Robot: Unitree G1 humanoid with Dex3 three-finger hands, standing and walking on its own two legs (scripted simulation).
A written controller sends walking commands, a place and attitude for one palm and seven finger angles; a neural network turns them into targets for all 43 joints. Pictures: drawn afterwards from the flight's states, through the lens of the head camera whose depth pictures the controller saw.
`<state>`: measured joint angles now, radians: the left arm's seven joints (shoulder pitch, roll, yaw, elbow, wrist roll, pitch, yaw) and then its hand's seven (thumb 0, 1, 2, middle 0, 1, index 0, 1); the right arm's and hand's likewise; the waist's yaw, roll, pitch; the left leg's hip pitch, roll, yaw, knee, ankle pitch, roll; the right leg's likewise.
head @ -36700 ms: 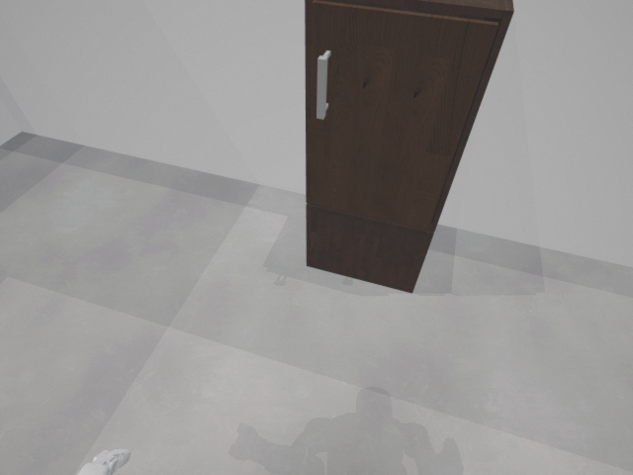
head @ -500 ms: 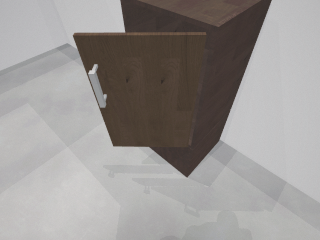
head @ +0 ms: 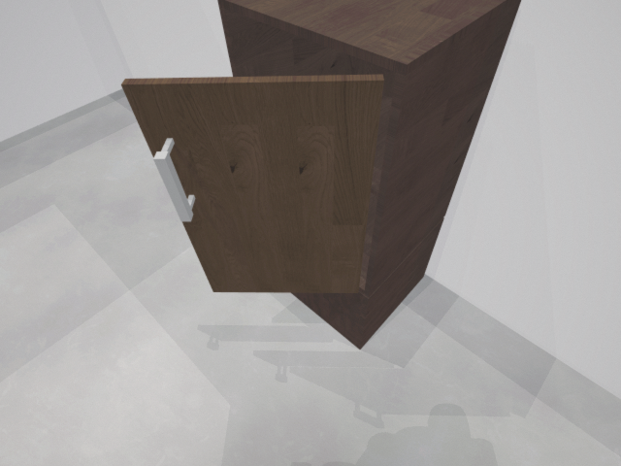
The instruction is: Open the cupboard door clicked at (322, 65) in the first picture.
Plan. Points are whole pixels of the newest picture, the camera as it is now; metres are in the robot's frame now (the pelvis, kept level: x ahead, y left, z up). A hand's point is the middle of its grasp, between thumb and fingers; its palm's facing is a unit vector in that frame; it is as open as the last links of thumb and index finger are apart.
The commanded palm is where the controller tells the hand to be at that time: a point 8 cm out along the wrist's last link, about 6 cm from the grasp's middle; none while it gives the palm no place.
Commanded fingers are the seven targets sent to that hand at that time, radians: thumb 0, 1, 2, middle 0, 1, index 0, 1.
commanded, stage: come to a stop and stand still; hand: left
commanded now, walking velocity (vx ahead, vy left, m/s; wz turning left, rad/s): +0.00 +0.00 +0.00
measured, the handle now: (178, 181) +0.56 +0.26 +0.03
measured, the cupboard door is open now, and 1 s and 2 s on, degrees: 41 41 41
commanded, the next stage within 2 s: look again from close up in 0.26 s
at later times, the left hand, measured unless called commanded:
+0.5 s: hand out of the picture +0.04 +0.17 -0.17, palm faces +0.02 -0.97 -0.24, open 7.3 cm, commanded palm none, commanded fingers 0.00 0.90 0.90 -0.20 -0.30 -0.20 -0.30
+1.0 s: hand out of the picture +0.04 +0.18 -0.17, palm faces +0.02 -0.97 -0.23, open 7.3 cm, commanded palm none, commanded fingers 0.00 0.90 0.90 -0.20 -0.30 -0.20 -0.30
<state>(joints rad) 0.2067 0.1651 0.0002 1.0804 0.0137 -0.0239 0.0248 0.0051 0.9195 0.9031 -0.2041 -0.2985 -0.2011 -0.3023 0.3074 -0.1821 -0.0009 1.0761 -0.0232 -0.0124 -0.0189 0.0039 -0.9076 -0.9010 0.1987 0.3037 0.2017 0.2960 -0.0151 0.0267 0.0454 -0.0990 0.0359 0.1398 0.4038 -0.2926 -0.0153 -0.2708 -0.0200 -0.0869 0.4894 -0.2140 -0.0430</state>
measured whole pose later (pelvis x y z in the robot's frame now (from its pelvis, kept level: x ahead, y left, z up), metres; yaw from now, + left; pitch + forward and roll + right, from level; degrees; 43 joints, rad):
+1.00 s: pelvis +0.01 -0.01 +0.00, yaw +0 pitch +0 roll +1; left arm 0.21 0.18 0.01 1.12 0.02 -0.03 0.03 0.00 0.91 0.90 -0.20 -0.30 -0.20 -0.30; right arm 0.28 -0.17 0.00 1.13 -0.02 -0.02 -0.03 0.00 -0.91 -0.90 0.20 0.30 0.20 0.30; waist 0.00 0.01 0.05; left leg -0.06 0.06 0.13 0.36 -0.29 -0.04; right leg -0.22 0.01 -0.10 0.43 -0.21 -0.06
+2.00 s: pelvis +0.01 +0.01 +0.00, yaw +0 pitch -1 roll +1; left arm 0.22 0.16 0.02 1.11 0.02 -0.02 0.04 0.00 0.95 0.90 -0.20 -0.30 -0.20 -0.30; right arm 0.27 -0.13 -0.02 1.15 -0.02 -0.02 -0.04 0.00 -0.91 -0.90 0.20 0.30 0.20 0.30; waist -0.01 0.00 0.06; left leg -0.06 0.03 0.14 0.38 -0.30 -0.01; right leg -0.18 0.02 -0.08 0.46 -0.27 -0.06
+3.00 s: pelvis -0.04 +0.04 +0.00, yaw +0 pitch -1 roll +1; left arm 0.32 0.13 0.00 1.08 0.02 -0.01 0.04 0.00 0.92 0.90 -0.20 -0.30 -0.20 -0.30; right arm 0.38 -0.12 0.01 1.07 -0.03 -0.01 -0.02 0.00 -0.91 -0.90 0.20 0.30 0.20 0.30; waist -0.01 0.00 0.00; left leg -0.19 -0.05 0.12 0.44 -0.25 0.08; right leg -0.27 -0.03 -0.07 0.49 -0.20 -0.02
